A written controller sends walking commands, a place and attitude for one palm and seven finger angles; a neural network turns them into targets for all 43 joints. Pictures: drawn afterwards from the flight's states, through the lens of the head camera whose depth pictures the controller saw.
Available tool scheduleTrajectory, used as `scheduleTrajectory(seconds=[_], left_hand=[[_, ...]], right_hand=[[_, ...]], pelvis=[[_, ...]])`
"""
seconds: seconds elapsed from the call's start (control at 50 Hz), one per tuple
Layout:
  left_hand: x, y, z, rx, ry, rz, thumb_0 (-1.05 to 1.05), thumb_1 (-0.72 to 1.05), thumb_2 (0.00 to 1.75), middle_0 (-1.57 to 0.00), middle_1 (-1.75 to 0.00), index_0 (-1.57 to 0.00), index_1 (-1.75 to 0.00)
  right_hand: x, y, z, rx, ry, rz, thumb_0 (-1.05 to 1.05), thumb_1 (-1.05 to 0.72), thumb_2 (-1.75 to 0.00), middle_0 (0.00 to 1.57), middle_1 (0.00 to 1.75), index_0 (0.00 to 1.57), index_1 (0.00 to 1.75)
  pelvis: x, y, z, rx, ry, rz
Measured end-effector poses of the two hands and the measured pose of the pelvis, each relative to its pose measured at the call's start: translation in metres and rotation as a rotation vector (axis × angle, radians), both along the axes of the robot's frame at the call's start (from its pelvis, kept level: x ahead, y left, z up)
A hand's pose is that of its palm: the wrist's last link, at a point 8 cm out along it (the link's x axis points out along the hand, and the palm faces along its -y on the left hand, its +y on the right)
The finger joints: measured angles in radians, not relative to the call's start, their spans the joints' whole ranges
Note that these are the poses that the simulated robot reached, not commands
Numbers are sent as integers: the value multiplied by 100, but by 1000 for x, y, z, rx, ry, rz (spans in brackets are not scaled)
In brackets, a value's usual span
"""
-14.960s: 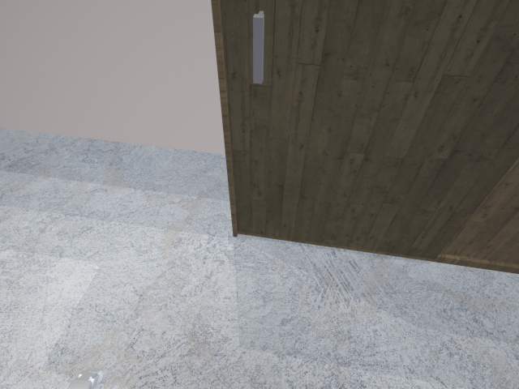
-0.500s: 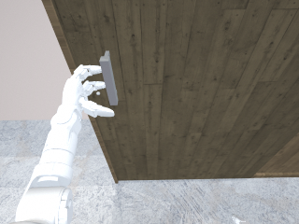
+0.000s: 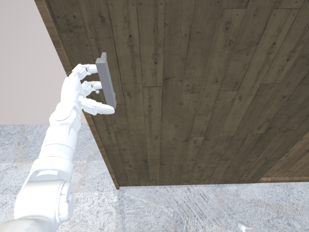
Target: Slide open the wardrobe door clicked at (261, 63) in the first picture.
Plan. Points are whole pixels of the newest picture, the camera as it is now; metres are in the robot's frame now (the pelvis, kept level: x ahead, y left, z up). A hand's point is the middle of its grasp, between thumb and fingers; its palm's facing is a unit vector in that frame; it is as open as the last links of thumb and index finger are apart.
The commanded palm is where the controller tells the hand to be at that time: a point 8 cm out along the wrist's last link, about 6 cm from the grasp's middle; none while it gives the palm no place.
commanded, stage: feel for the door with the fingertips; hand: left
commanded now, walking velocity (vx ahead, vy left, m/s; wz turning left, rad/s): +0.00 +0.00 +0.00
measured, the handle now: (108, 81) +0.48 +0.15 +0.14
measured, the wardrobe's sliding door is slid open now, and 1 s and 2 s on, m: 0.00 0.00 0.00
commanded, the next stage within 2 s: slide the fingers in behind the handle in 0.06 s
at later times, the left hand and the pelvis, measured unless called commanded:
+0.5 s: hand (104, 90) +0.43 +0.14 +0.15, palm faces +0.01 -1.00 +0.01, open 14.0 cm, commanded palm +0.40 +0.20 +0.15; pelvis +0.00 +0.01 +0.00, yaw +0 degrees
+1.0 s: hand (111, 90) +0.43 +0.13 +0.15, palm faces +0.03 -1.00 +0.00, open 13.9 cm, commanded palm +0.41 +0.18 +0.15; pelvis +0.00 +0.01 +0.00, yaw +0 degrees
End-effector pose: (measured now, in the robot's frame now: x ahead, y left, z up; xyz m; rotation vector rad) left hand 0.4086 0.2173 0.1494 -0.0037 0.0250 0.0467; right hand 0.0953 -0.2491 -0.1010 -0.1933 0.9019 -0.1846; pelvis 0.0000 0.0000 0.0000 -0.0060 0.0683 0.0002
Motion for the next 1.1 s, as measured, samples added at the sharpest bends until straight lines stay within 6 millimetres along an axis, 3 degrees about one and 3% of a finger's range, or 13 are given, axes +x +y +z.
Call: scheduleTrajectory(seconds=[0.32,0.48,0.7,0.84,1.1], left_hand=[[2,2,-2,10,-27,-1,-2,-50,30,-32,-123,-33,-123],[3,-18,2,-2,-50,-44,-2,-50,30,-30,-121,-30,-121],[1,-22,-3,12,-26,-21,-1,-50,30,-31,-121,-30,-120],[3,-37,1,2,-51,-36,-2,-50,30,-30,-120,-30,-120],[3,-38,3,13,-38,-18,-2,-50,30,-33,-122,-31,-122]], right_hand=[[-15,5,-5,0,37,-6,1,-90,-90,20,30,20,30],[-13,15,-6,20,19,4,1,-90,-90,20,30,20,30],[-9,18,-3,25,3,4,1,-90,-90,20,30,20,30],[-9,16,-4,20,9,7,1,-90,-90,20,30,20,30],[-8,11,-4,27,24,2,1,-90,-90,20,30,20,30]], pelvis=[[-1,8,-2,-6,9,4],[-3,12,-2,-5,5,1],[-4,13,-2,-6,0,-4],[-4,12,-2,-4,2,-4],[-2,6,0,-3,0,-2]])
